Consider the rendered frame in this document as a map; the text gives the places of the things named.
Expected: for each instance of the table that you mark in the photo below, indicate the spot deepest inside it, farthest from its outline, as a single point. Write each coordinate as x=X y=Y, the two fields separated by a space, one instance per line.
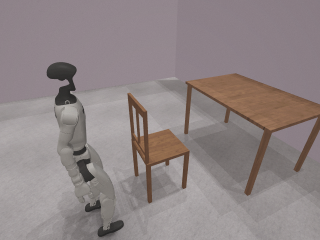
x=267 y=107

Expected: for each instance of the robot right hand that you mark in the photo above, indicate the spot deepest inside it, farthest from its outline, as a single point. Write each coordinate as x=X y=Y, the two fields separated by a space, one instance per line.
x=83 y=190

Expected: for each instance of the chair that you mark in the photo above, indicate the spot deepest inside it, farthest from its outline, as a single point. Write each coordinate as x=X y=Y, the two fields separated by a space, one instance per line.
x=154 y=148

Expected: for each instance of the robot right shin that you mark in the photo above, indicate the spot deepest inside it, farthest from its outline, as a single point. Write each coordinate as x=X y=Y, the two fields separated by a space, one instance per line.
x=107 y=211

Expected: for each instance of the left robot foot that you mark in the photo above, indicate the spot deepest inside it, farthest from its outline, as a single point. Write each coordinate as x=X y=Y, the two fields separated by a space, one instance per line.
x=89 y=208

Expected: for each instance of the right robot upper arm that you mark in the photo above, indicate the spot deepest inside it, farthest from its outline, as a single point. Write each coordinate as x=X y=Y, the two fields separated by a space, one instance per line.
x=68 y=122

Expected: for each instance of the robot right forearm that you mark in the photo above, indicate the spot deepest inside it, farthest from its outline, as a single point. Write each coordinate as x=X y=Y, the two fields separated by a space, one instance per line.
x=69 y=161

